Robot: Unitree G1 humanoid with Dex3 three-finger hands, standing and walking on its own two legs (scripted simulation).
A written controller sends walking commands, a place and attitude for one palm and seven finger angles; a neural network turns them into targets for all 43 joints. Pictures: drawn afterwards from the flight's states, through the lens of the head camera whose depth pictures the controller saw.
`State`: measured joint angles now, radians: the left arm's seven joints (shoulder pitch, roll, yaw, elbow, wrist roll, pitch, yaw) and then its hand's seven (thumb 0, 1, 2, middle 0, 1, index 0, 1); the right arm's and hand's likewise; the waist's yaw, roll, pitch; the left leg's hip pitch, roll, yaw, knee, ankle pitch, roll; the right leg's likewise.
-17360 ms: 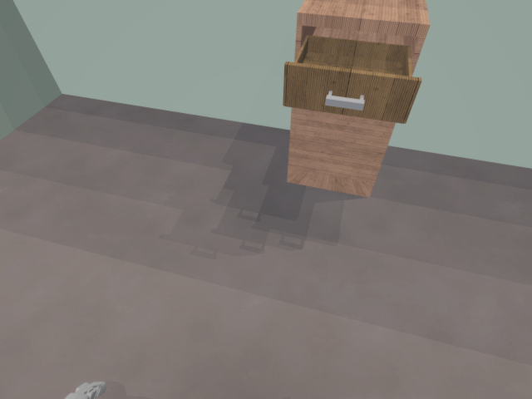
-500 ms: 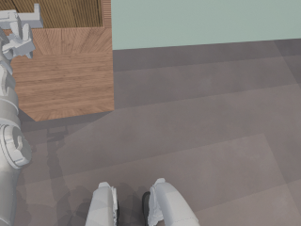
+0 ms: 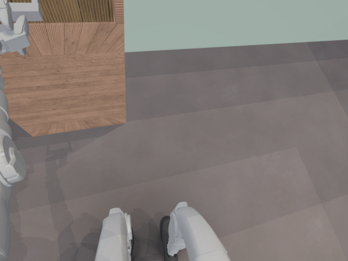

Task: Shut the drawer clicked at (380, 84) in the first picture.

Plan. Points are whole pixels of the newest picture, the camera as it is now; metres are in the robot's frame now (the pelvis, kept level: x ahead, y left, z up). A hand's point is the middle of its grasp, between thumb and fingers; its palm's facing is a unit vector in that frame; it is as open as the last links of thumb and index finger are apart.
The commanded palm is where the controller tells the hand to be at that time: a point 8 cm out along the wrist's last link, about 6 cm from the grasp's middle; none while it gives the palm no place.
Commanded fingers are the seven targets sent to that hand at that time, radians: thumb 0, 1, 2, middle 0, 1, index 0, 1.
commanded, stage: pull the fist back off the drawer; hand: left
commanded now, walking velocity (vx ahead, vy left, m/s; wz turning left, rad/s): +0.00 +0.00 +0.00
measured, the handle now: (7, 4) +0.63 +0.27 +0.07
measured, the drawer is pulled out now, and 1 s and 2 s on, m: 0.00 0.00 0.00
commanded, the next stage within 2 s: draw the hand back to the body in 0.58 s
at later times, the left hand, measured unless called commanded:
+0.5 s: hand (28, 36) +0.56 +0.23 +0.07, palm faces +0.13 -0.99 -0.03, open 3.0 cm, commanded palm +0.54 +0.25 +0.08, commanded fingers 0.00 0.90 0.90 -1.40 -1.60 -1.40 -1.60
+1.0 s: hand (4, 49) +0.48 +0.23 +0.12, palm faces +0.15 -0.99 -0.04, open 3.3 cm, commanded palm +0.44 +0.27 +0.14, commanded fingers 0.00 0.90 0.90 -1.40 -1.60 -1.40 -1.60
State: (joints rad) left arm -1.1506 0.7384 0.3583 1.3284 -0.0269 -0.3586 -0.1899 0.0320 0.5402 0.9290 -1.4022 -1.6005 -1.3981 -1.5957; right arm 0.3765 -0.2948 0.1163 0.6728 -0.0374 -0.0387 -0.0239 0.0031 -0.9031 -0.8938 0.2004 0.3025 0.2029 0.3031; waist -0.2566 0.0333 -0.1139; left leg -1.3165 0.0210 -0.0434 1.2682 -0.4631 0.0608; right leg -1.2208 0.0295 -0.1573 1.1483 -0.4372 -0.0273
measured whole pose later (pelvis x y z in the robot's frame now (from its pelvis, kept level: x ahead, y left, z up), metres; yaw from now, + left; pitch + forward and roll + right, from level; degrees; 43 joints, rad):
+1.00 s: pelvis +0.07 +0.00 +0.07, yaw +0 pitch +19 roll -3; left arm -0.39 0.39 0.37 0.63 -0.21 -0.31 -0.16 0.02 0.89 0.90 -1.40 -1.60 -1.40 -1.60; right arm 0.36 -0.25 0.03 0.57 0.04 0.08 0.01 0.01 -0.91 -0.89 0.20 0.30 0.20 0.30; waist -0.10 0.03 -0.13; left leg -0.81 0.03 0.04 0.95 -0.47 0.05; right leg -0.76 0.05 -0.06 0.86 -0.43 -0.02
